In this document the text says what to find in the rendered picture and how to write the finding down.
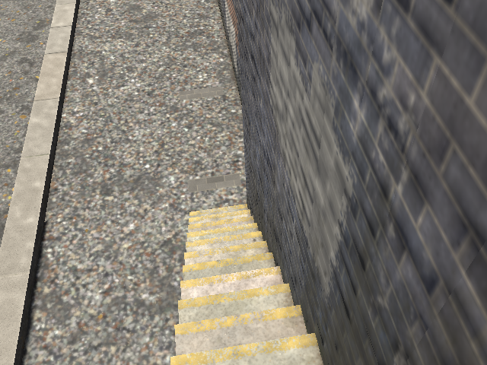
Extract stairs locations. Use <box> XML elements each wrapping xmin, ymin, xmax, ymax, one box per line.
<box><xmin>170</xmin><ymin>204</ymin><xmax>323</xmax><ymax>365</ymax></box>

